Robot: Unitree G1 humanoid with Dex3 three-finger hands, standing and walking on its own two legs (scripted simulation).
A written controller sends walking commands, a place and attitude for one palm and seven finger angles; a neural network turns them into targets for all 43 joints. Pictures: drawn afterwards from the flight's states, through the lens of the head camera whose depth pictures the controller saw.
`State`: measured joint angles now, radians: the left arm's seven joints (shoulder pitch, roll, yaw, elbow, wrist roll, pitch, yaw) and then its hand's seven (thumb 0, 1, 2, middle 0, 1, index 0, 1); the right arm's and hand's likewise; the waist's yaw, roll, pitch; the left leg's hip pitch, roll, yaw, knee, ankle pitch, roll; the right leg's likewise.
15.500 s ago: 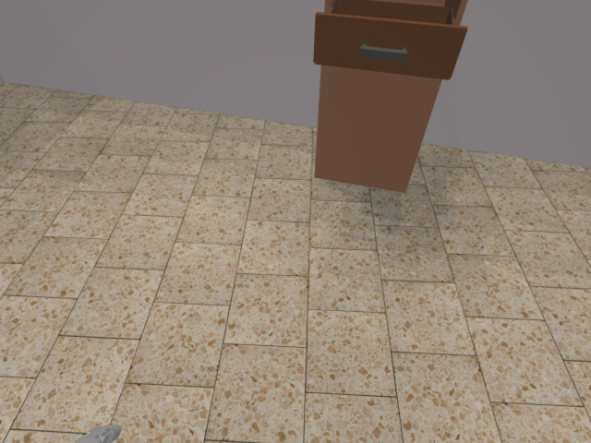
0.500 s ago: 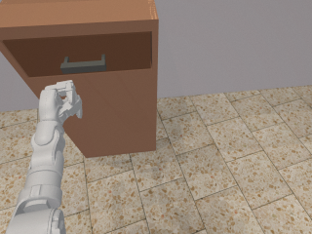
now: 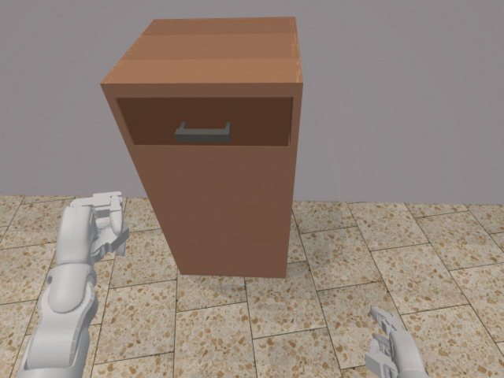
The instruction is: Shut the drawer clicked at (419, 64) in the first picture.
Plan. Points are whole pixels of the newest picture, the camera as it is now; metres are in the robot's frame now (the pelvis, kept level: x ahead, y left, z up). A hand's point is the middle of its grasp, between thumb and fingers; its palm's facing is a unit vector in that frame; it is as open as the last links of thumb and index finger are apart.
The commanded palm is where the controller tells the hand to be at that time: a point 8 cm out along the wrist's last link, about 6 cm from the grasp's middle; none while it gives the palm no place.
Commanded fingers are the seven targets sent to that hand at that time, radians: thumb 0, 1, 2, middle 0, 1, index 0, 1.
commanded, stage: draw the hand back to the body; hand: left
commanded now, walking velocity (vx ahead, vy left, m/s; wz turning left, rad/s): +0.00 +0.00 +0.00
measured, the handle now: (204, 130) +0.65 +0.20 +0.04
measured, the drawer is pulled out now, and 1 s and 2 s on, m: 0.00 0.00 0.00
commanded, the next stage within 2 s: step back with the hand held close in 0.52 s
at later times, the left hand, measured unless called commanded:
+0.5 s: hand (52, 300) +0.16 +0.24 +0.16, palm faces +0.43 -0.81 -0.40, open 3.3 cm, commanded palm +0.12 +0.28 +0.17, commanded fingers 0.00 0.90 0.90 -1.40 -1.60 -1.40 -1.60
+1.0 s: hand (42, 306) +0.15 +0.26 +0.15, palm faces +0.32 -0.81 -0.50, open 3.3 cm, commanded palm +0.10 +0.30 +0.17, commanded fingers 0.00 0.90 0.90 -1.40 -1.60 -1.40 -1.60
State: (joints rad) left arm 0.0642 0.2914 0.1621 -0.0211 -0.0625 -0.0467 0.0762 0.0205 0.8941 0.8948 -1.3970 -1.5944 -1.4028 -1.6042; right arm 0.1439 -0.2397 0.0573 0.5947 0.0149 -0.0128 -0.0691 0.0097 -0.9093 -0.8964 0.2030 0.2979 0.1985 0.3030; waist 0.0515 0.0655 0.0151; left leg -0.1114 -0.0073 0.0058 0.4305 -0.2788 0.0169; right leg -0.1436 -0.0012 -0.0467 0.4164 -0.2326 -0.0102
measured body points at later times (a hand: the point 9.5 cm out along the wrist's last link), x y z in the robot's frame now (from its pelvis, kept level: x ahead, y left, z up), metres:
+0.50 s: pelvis -0.01 +0.00 +0.00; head -0.04 -0.03 +0.45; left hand +0.13 +0.28 +0.18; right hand +0.17 -0.23 -0.09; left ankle -0.03 +0.11 -0.74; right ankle +0.00 -0.11 -0.74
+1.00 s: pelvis -0.03 +0.02 +0.00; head -0.02 +0.00 +0.45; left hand +0.13 +0.30 +0.18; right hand +0.14 -0.23 -0.09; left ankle -0.03 +0.11 -0.74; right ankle +0.00 -0.11 -0.74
